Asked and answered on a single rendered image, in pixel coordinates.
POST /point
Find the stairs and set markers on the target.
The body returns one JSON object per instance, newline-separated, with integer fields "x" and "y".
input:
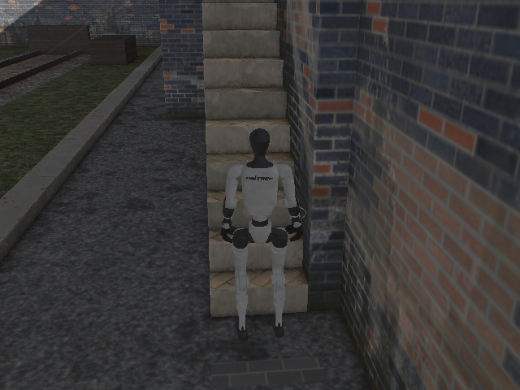
{"x": 243, "y": 76}

